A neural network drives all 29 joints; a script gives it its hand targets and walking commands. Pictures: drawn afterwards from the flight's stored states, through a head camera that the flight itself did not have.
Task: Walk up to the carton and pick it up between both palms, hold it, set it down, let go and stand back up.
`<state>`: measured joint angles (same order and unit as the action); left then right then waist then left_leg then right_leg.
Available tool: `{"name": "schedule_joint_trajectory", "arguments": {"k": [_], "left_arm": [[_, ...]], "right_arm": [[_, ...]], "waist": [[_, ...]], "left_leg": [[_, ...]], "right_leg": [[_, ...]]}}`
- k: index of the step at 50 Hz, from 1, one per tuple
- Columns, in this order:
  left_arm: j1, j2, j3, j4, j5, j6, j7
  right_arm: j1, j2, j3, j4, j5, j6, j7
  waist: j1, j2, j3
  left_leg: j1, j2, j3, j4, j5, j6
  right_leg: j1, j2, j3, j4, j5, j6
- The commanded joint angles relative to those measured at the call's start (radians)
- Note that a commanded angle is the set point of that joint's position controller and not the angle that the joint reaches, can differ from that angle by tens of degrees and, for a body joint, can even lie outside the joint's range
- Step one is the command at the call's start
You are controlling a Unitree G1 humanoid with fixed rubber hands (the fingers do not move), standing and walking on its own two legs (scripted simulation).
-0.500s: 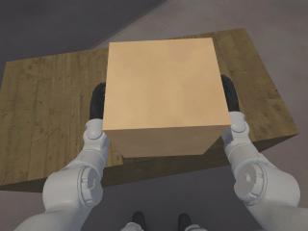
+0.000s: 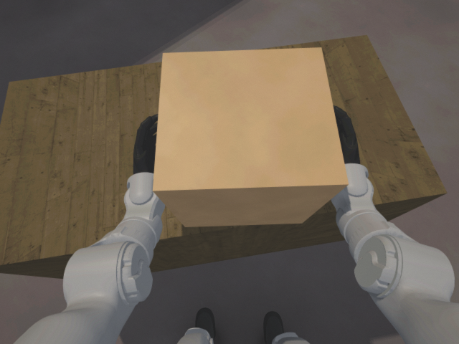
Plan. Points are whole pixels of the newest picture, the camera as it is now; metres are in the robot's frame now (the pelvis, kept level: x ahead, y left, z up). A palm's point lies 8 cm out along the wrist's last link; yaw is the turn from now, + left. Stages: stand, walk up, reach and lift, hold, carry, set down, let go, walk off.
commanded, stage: reach and lift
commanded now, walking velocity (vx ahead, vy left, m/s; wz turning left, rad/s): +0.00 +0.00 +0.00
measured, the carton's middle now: (242, 151) +0.46 +0.00 -0.04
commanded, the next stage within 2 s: none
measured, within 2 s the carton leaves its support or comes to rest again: leaves its support in 0.54 s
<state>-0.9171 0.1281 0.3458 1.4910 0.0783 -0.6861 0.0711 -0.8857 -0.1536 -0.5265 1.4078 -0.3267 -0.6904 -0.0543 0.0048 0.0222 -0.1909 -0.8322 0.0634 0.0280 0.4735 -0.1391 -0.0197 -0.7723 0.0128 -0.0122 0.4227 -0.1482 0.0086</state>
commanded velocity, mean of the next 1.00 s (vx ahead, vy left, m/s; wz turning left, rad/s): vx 0.00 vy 0.00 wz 0.00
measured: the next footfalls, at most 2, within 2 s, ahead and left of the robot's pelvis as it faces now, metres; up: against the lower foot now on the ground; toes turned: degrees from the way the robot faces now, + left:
none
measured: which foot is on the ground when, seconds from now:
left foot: down 0.00-1.00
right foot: down 0.00-1.00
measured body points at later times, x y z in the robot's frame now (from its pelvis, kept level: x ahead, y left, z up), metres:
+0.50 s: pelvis +0.00 +0.00 +0.00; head +0.12 +0.00 +0.43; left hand +0.42 +0.18 -0.01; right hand +0.43 -0.18 +0.00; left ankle +0.02 +0.13 -0.73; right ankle +0.00 -0.13 -0.73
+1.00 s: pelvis +0.00 +0.01 +0.02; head +0.01 +0.01 +0.47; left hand +0.42 +0.19 +0.11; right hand +0.43 -0.17 +0.13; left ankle +0.02 +0.13 -0.73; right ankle +0.00 -0.13 -0.73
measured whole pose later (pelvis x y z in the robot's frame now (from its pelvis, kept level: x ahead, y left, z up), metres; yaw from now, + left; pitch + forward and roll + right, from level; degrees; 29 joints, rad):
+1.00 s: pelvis +0.00 +0.01 +0.02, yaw +3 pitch +11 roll -1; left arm -0.84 0.15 0.10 1.27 -0.11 -0.25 0.10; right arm -0.79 -0.15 -0.16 1.11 0.07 -0.18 -0.08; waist -0.03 0.01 -0.18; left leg -0.43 0.03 0.00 0.38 -0.13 -0.01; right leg -0.36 -0.02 -0.04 0.34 -0.16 0.02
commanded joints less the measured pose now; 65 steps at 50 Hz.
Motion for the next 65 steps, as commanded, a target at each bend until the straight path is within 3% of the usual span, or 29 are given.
{"name": "schedule_joint_trajectory", "arguments": {"k": [1,4,6,11,17,22,23,25,29,35,39,42,45,46,51,53,54,55,59,61,65], "left_arm": [[-0.453,-0.500,-0.199,-0.043,0.131,-0.030,-0.142],[-0.465,-0.507,-0.235,-0.054,0.109,-0.027,-0.139],[-0.466,-0.505,-0.240,-0.048,0.093,-0.021,-0.140],[-0.495,-0.508,-0.292,-0.081,0.039,-0.026,-0.141],[-0.493,-0.567,-0.376,-0.090,-0.035,-0.007,-0.141],[-0.551,-0.633,-0.451,-0.189,-0.096,0.007,-0.135],[-0.569,-0.643,-0.476,-0.207,-0.110,0.012,-0.135],[-0.587,-0.645,-0.490,-0.242,-0.137,0.020,-0.134],[-0.623,-0.694,-0.543,-0.339,-0.170,0.051,-0.123],[-0.707,-0.737,-0.600,-0.469,-0.226,0.106,-0.112],[-0.752,-0.743,-0.600,-0.552,-0.213,0.159,-0.112],[-0.744,-0.728,-0.564,-0.530,-0.193,0.215,-0.118],[-0.705,-0.714,-0.504,-0.506,-0.151,0.286,-0.125],[-0.723,-0.698,-0.490,-0.536,-0.143,0.305,-0.129],[-0.611,-0.659,-0.380,-0.544,-0.050,0.429,-0.143],[-0.594,-0.665,-0.384,-0.600,-0.038,0.471,-0.144],[-0.556,-0.674,-0.361,-0.588,-0.021,0.496,-0.144],[-0.553,-0.676,-0.390,-0.639,-0.022,0.511,-0.141],[-0.529,-0.700,-0.445,-0.810,-0.025,0.572,-0.131],[-0.501,-0.693,-0.455,-0.841,-0.022,0.616,-0.133],[-0.466,-0.711,-0.540,-1.019,-0.050,0.686,-0.136]], "right_arm": [[-0.428,0.527,0.249,0.047,-0.171,-0.043,0.172],[-0.436,0.515,0.269,0.062,-0.149,-0.038,0.169],[-0.441,0.530,0.300,0.067,-0.125,-0.034,0.169],[-0.444,0.539,0.353,0.052,-0.081,-0.015,0.168],[-0.471,0.577,0.461,-0.015,0.015,0.020,0.169],[-0.489,0.638,0.546,-0.120,0.087,0.075,0.167],[-0.496,0.647,0.555,-0.127,0.096,0.088,0.165],[-0.487,0.666,0.597,-0.177,0.125,0.121,0.161],[-0.521,0.725,0.658,-0.319,0.194,0.183,0.158],[-0.540,0.784,0.716,-0.442,0.262,0.290,0.146],[-0.530,0.801,0.736,-0.495,0.307,0.367,0.138],[-0.527,0.784,0.714,-0.497,0.309,0.424,0.136],[-0.547,0.742,0.688,-0.487,0.341,0.472,0.139],[-0.522,0.735,0.665,-0.457,0.336,0.489,0.139],[-0.491,0.644,0.589,-0.441,0.333,0.533,0.149],[-0.505,0.634,0.582,-0.492,0.348,0.533,0.154],[-0.517,0.627,0.591,-0.517,0.351,0.535,0.156],[-0.505,0.615,0.594,-0.520,0.354,0.538,0.158],[-0.485,0.615,0.644,-0.613,0.377,0.549,0.158],[-0.485,0.611,0.663,-0.649,0.381,0.562,0.153],[-0.479,0.662,0.764,-0.810,0.439,0.597,0.136]], "waist": [[-0.005,-0.029,-0.715],[-0.012,0.005,-0.726],[0.004,-0.008,-0.730],[-0.004,-0.013,-0.769],[-0.009,0.001,-0.796],[-0.020,0.018,-0.828],[-0.037,0.028,-0.829],[-0.035,0.003,-0.827],[-0.036,0.016,-0.846],[-0.066,-0.010,-0.791],[-0.069,0.008,-0.737],[-0.069,-0.017,-0.654],[-0.054,-0.006,-0.531],[-0.072,-0.014,-0.508],[-0.037,-0.006,-0.388],[-0.032,0.020,-0.373],[-0.018,0.002,-0.362],[-0.031,0.010,-0.376],[-0.031,0.000,-0.385],[-0.022,-0.005,-0.384],[-0.009,-0.009,-0.435]], "left_leg": [[0.395,-0.044,0.079,0.047,0.306,-0.019],[0.404,-0.043,0.074,0.059,0.330,-0.026],[0.405,-0.045,0.066,0.065,0.347,-0.024],[0.389,-0.049,0.062,0.077,0.325,-0.021],[0.435,-0.049,0.030,0.109,0.400,-0.030],[0.445,-0.057,0.019,0.123,0.393,-0.040],[0.454,-0.059,0.012,0.123,0.387,-0.039],[0.423,-0.064,0.005,0.113,0.354,-0.029],[0.458,-0.071,-0.010,0.121,0.346,-0.030],[0.488,-0.078,-0.040,0.086,0.291,-0.023],[0.559,-0.085,-0.041,0.040,0.256,-0.029],[0.577,-0.078,-0.044,-0.013,0.209,-0.021],[0.641,-0.070,-0.043,-0.053,0.212,-0.023],[0.670,-0.070,-0.041,-0.069,0.211,-0.026],[0.778,-0.066,-0.028,-0.131,0.224,-0.035],[0.819,-0.061,-0.021,-0.140,0.256,-0.043],[0.835,-0.061,-0.020,-0.144,0.269,-0.038],[0.871,-0.062,-0.015,-0.139,0.298,-0.045],[0.902,-0.066,-0.006,-0.145,0.333,-0.054],[0.901,-0.073,-0.002,-0.146,0.326,-0.045],[0.876,-0.093,-0.005,-0.140,0.354,-0.035]], "right_leg": [[0.347,0.023,-0.092,0.047,0.450,0.016],[0.331,0.029,-0.092,0.055,0.481,0.015],[0.351,0.027,-0.091,0.058,0.503,0.020],[0.352,0.035,-0.082,0.073,0.496,0.026],[0.351,0.051,-0.078,0.082,0.546,0.026],[0.390,0.059,-0.066,0.095,0.528,0.024],[0.392,0.052,-0.060,0.095,0.530,0.024],[0.417,0.054,-0.048,0.098,0.510,0.033],[0.434,0.053,-0.040,0.099,0.469,0.032],[0.452,0.043,-0.023,0.072,0.392,0.025],[0.493,0.035,-0.014,0.027,0.317,0.017],[0.517,0.024,-0.015,-0.019,0.245,0.010],[0.526,0.013,-0.015,-0.063,0.207,-0.001],[0.533,0.012,-0.017,-0.080,0.203,-0.003],[0.577,0.007,-0.017,-0.154,0.150,-0.004],[0.602,0.012,-0.022,-0.165,0.174,-0.011],[0.617,0.016,-0.032,-0.169,0.189,-0.010],[0.615,0.022,-0.036,-0.173,0.202,-0.010],[0.658,0.030,-0.036,-0.184,0.240,-0.004],[0.673,0.026,-0.026,-0.188,0.246,-0.001],[0.755,0.027,-0.007,-0.168,0.339,0.016]]}}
